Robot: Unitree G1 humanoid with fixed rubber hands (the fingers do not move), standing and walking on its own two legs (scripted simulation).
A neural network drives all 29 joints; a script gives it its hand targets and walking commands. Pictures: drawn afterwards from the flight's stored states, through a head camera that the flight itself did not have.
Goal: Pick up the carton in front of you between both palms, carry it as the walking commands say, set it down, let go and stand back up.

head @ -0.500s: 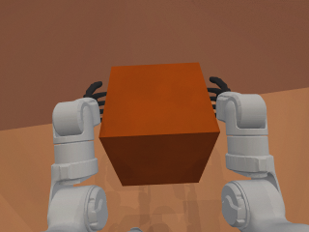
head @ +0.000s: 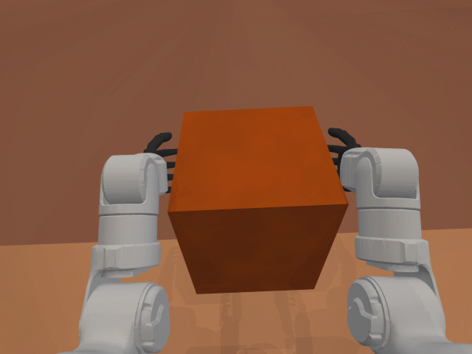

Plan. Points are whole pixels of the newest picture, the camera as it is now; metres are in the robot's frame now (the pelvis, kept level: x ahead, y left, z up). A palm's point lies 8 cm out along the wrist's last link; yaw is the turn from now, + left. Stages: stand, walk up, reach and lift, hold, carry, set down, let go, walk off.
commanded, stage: carry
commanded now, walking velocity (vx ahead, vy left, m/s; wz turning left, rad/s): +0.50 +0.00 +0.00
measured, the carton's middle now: (251, 204) +0.36 +0.01 +0.08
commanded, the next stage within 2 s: none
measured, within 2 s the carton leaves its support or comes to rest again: neither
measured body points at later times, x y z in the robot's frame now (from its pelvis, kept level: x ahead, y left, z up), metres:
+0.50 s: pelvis +0.27 +0.04 +0.03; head +0.28 +0.04 +0.48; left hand +0.67 +0.17 +0.17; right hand +0.64 -0.13 +0.18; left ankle +0.37 +0.12 -0.69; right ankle +0.14 -0.07 -0.61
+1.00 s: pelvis +0.54 -0.01 +0.06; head +0.56 -0.02 +0.51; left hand +0.92 +0.15 +0.20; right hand +0.93 -0.15 +0.20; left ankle +0.47 +0.11 -0.57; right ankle +0.60 -0.09 -0.67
